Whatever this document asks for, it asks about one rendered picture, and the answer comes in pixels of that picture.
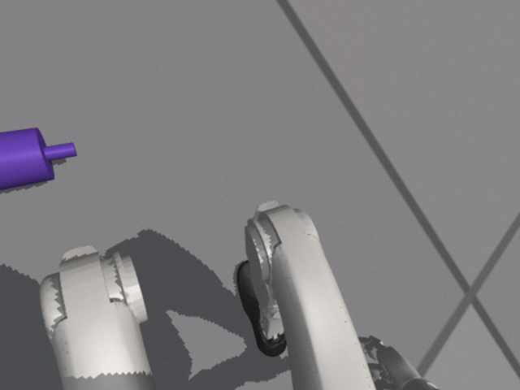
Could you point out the right robot hand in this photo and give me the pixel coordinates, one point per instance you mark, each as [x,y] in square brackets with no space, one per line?
[393,370]

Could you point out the right robot foot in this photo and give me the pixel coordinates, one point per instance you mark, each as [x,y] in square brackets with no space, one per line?
[271,348]

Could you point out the bottle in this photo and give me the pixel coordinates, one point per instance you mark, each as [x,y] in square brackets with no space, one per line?
[25,158]

